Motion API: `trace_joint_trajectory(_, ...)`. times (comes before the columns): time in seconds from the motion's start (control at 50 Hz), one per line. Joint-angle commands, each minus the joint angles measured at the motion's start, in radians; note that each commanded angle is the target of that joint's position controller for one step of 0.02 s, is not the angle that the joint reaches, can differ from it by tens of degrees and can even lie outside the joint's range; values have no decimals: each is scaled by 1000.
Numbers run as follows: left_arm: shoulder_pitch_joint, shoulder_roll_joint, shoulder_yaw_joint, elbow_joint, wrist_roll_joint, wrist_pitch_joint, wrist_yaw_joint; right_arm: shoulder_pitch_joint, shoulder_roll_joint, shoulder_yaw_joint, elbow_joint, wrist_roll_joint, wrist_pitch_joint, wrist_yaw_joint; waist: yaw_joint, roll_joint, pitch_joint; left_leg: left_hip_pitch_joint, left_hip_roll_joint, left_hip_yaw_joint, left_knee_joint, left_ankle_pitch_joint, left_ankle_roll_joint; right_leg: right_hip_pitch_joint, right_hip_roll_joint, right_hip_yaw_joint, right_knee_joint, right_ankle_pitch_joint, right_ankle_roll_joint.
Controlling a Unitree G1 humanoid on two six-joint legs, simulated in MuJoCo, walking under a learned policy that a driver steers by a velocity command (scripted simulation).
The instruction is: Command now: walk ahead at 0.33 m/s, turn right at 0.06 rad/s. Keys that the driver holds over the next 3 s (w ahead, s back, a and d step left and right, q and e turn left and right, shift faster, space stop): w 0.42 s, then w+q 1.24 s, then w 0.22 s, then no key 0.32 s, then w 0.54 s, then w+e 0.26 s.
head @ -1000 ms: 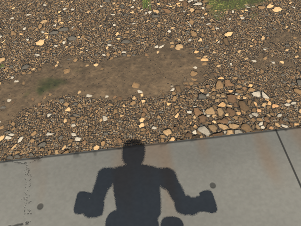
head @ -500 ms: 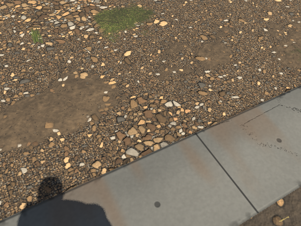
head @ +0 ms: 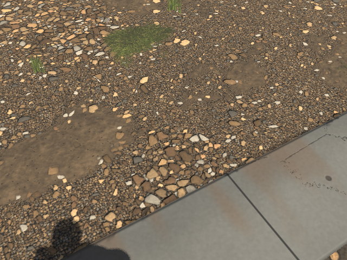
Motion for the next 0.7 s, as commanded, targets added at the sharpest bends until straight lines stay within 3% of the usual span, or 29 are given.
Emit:
trace_joint_trajectory(0.02, -140, 85, 22, -100, 21, -37, -4, 191, -58, -15, 1, -10, -63, 22, -97, 6, 2, 345, -5, -11, -148, 25, 43, -253, -136, 189, -16, -383, -147)
trace_joint_trajectory(0.04, -107, 5, 1, -101, 39, -34, -3, 283, -94, -18, 2, -17, -76, 7, -116, 133, -11, 413, 182, -300, -280, -81, 181, -359, -17, 93, 308, -296, -63)
trace_joint_trajectory(0.06, -116, 4, 2, -141, 45, -51, -15, 268, -183, -33, -36, -8, -83, -1, -110, 236, 72, 424, 390, -828, -455, -221, 391, -647, 95, 148, 442, -317, -25)
trace_joint_trajectory(0.08, -116, 48, 10, -105, 26, -57, -9, 193, -135, -26, -24, -22, -80, -6, -85, 123, 178, 411, 408, -779, -509, -389, 346, -798, 29, 274, 560, -186, -49)
trace_joint_trajectory(0.1, -100, 91, 22, -76, 22, -62, 9, 133, -93, -19, -34, -6, -72, -8, -63, 84, 122, 399, 355, -649, -489, -328, 287, -765, 18, 212, 614, -111, -38)
trace_joint_trajectory(0.12, -80, 100, 26, -61, 30, -61, 19, 116, -39, 2, -35, -10, -68, -10, -47, 61, 69, 391, 307, -535, -492, -229, 258, -718, 4, 189, 644, -52, -34)
trace_joint_trajectory(0.14, -77, 67, 17, -59, 50, -57, 20, 120, -3, 19, -20, -9, -64, -12, -34, 74, 60, 361, 261, -422, -498, -127, 222, -667, -15, 164, 632, 9, -34)
trace_joint_trajectory(0.16, -82, 51, 9, -55, 56, -52, 9, 91, 6, 26, -35, -7, -59, -16, -20, 57, 55, 309, 227, -336, -514, -38, 201, -613, -30, 120, 619, 63, -23)
trace_joint_trajectory(0.18, -95, 49, 9, -53, 49, -46, -4, 90, -1, 28, -38, -7, -57, -16, -26, 59, 50, 279, 202, -267, -527, 33, 198, -585, -35, 80, 602, 114, -7)
trace_joint_trajectory(0.22, -117, 24, -4, -49, 37, -37, -33, 159, -26, 25, -15, -20, -59, -7, -51, 54, 45, 272, 184, -183, -526, 197, 216, -577, -61, 19, 549, 212, 25)
trace_joint_trajectory(0.26, -173, -3, -19, -57, 32, -29, -50, 235, -23, 29, 23, -20, -59, 13, -77, 51, 49, 287, 166, -122, -516, 354, 217, -548, -70, -32, 409, 258, 39)
trace_joint_trajectory(0.28, -261, 21, -9, -94, 2, -8, -45, 290, -89, -12, 80, 69, -22, -6, -68, -46, 154, 244, 133, -100, -458, 561, 132, -504, -45, -113, 319, 221, 44)
trace_joint_trajectory(0.3, -276, -18, -24, -104, -4, 1, -47, 321, -100, -11, 92, 69, -6, -14, -83, 14, 139, 231, 122, -74, -445, 618, 111, -444, -24, -139, 241, 223, 44)
trace_joint_trajectory(0.34, -279, -13, -24, -106, -9, 15, -41, 339, -77, -9, 116, 50, 8, -20, -86, 133, 133, 258, 144, -78, -427, 637, 107, -368, -11, -144, 181, 201, 21)
trace_joint_trajectory(0.38, -243, 24, -12, -97, -6, 17, -26, 296, -70, -13, 117, 39, 8, -24, -46, 156, 121, 304, 173, -81, -377, 764, 108, -294, 2, -131, 124, 164, -23)
trace_joint_trajectory(0.4, -226, 28, -21, -103, 33, 7, -43, 267, -69, 5, 123, -73, -31, 32, 5, 138, 26, 331, 282, -160, -421, 816, 186, -255, -31, -2, 155, 262, -59)
trace_joint_trajectory(0.42, -168, 80, 1, -87, 28, 2, -41, 155, -132, -29, 92, -49, -41, 45, 54, 106, 29, 439, 272, -120, -365, 865, 173, -285, -14, -5, 98, 182, -84)
trace_joint_trajectory(0.44, -109, 131, 18, -61, 16, -6, -35, 142, -131, -32, 92, -39, -39, 51, 83, 54, -40, 430, 213, -70, -252, 933, 147, -134, 25, -65, 34, 232, -110)
trace_joint_trajectory(0.46, 33, 153, 30, -15, 10, -16, -24, 221, -98, -23, 112, -50, -35, 56, 103, 14, -176, 289, 137, -42, -42, 908, 101, 202, -5, -32, 105, 281, -171)
trace_joint_trajectory(0.48, 235, 157, 20, 27, 12, -19, -18, 441, 19, 17, 123, -75, -39, 56, 81, -151, -433, -90, -10, -51, 275, 490, 31, 758, -220, 268, 107, 275, -384)
trace_joint_trajectory(0.5, 427, 112, 7, 88, 37, -23, -4, 351, 29, 28, 118, -67, -42, 80, 185, -148, -416, -379, -146, -121, 572, -207, 15, 875, -368, 661, -96, 28, -441)
trace_joint_trajectory(0.52, 408, 105, 12, 131, 57, -44, 2, 132, -23, -4, 70, -22, -44, 84, 198, -74, -99, -540, -61, -217, 731, -122, 65, 594, -343, 607, -203, -255, -296)
trace_joint_trajectory(0.54, 256, 88, 7, 122, 35, -53, 4, 89, -49, -15, 65, -8, -50, 58, 125, -70, 55, -532, 4, -199, 731, -30, 86, 338, -347, 501, -246, -225, -258)
trace_joint_trajectory(0.56, 193, 5, -23, 127, 25, -54, 7, 109, -44, -13, 64, -30, -50, 37, 65, -56, 9, -434, 50, -202, 680, 21, 105, 235, -328, 400, -272, -82, -252)
trace_joint_trajectory(0.58, 146, -59, -47, 130, 23, -55, 10, 98, -1, 4, 58, -43, -43, 33, 20, -33, 2, -379, 84, -201, 663, 75, 107, 162, -310, 302, -294, 68, -237)
trace_joint_trajectory(0.6, 93, -89, -58, 120, 28, -57, 14, 106, 45, 19, 57, -45, -29, 37, -18, -26, -3, -336, 102, -193, 653, 97, 99, 98, -301, 240, -322, 147, -226)
trace_joint_trajectory(0.64, 48, -62, -48, 120, 33, -73, 19, 94, 63, 24, 51, -30, -9, 53, -44, -32, 16, -369, 113, -171, 603, 106, 83, 57, -270, 120, -368, 188, -217)
trace_joint_trajectory(0.7, 106, -22, -43, 164, 76, -93, 13, 9, 46, 25, 26, -18, -7, 71, -28, -27, 22, -420, 119, -133, 447, 307, 56, 42, -229, -48, -366, 393, -207)
Next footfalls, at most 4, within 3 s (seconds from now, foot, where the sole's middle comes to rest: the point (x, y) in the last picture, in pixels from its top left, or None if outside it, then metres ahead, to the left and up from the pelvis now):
0.02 left None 0.03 0.11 -0.77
0.46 right None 0.36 -0.09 -0.77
1.00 left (137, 239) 0.60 0.17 -0.77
1.38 right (168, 182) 0.93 0.05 -0.89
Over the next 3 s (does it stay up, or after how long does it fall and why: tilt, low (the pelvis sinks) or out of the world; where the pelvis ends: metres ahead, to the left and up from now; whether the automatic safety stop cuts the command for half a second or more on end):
stays up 1.22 0.62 -0.11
